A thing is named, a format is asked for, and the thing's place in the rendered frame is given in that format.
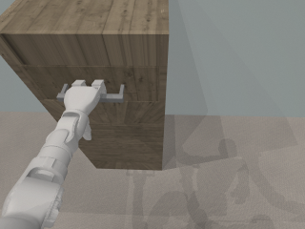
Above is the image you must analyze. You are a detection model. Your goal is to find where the handle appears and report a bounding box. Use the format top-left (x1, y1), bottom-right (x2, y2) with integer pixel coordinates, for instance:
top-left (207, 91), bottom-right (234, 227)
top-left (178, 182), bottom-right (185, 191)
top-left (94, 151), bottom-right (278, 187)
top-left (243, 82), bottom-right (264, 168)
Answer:
top-left (56, 83), bottom-right (125, 103)

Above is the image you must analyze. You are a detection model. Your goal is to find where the drawer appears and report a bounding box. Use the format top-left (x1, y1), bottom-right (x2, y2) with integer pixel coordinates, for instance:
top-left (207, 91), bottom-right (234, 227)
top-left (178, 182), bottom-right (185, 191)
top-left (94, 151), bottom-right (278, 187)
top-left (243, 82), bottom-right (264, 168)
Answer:
top-left (18, 64), bottom-right (159, 101)

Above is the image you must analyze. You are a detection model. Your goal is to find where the robot left upper arm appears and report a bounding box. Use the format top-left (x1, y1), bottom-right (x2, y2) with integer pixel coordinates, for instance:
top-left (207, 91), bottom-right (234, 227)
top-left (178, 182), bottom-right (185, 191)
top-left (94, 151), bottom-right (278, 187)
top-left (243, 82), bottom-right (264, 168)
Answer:
top-left (0, 177), bottom-right (65, 229)

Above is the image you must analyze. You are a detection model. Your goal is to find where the cabinet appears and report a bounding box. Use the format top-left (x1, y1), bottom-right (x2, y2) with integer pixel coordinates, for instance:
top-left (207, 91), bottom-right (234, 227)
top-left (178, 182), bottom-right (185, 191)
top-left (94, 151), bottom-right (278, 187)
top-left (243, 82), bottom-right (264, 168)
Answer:
top-left (0, 0), bottom-right (170, 171)

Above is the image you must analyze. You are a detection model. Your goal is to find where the left robot hand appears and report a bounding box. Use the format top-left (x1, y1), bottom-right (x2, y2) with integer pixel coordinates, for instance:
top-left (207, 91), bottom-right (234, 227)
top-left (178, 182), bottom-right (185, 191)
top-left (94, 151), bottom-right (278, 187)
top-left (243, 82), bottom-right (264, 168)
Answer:
top-left (64, 79), bottom-right (107, 140)

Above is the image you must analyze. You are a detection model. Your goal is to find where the robot left forearm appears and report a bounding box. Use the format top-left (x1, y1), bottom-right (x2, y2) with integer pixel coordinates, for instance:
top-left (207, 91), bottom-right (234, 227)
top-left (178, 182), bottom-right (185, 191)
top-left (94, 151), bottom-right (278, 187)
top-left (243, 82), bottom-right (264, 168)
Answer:
top-left (1, 109), bottom-right (89, 218)

